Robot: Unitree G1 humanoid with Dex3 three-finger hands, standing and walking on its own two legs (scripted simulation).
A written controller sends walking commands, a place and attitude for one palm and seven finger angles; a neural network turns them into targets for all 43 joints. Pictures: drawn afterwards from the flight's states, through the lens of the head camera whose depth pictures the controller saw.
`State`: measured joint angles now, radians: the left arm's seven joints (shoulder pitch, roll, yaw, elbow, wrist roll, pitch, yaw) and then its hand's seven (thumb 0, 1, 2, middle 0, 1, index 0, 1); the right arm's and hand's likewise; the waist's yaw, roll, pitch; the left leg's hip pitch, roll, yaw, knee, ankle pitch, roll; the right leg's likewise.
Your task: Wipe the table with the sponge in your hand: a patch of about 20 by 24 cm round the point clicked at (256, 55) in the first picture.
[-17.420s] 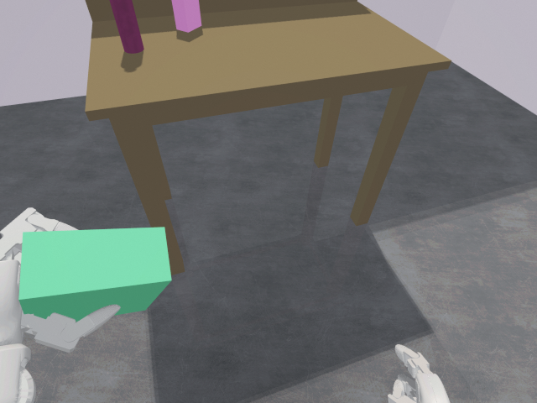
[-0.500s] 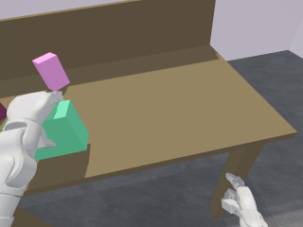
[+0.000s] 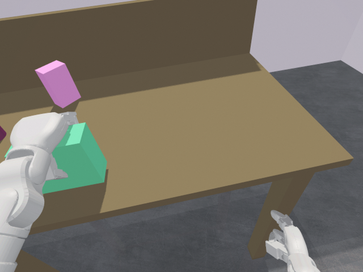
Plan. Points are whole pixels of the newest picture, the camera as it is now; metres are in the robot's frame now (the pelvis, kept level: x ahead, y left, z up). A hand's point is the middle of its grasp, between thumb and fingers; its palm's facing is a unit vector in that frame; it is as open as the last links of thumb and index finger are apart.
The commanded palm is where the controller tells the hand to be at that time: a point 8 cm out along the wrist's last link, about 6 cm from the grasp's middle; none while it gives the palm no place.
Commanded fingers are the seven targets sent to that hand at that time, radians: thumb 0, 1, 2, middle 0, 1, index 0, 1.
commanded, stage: lower the sponge onto the table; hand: left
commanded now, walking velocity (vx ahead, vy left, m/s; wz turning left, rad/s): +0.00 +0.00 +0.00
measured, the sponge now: (67, 165) +0.27 +0.31 +0.11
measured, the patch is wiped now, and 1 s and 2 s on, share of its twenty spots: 0.00 0.00 0.05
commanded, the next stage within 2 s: wipe forward along the first lane in 0.74 s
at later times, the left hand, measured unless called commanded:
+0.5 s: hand (59, 155) +0.26 +0.30 +0.16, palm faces +0.07 -0.03 -1.00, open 10.5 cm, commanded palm +0.22 +0.30 +0.22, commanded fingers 0.00 0.10 1.30 -1.20 -1.60 -1.20 -1.60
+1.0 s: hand (58, 156) +0.26 +0.31 +0.15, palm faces +0.03 -0.01 -1.00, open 10.5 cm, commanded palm +0.25 +0.31 +0.20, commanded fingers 0.00 0.10 1.30 -1.20 -1.60 -1.20 -1.60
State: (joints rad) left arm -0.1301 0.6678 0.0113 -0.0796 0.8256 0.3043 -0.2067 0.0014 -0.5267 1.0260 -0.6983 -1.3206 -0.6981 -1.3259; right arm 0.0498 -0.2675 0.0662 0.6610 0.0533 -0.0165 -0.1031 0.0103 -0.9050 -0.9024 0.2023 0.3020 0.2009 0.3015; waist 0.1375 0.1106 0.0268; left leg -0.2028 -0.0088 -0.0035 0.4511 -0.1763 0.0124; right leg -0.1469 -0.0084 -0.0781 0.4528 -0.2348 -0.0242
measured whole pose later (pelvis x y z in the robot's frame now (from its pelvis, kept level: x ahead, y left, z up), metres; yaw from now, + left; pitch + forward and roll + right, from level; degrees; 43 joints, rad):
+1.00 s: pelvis +0.00 -0.01 +0.00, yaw +1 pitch -4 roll +0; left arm -0.11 0.63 0.01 0.00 0.87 0.29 -0.15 0.00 -0.53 1.03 -0.70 -1.31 -0.70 -1.32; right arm 0.07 -0.27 0.06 0.68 0.06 -0.01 -0.10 0.01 -0.90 -0.90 0.20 0.30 0.20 0.30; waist 0.13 0.12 0.01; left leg -0.21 0.00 -0.02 0.46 -0.18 0.00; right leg -0.15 0.00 -0.09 0.45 -0.24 -0.03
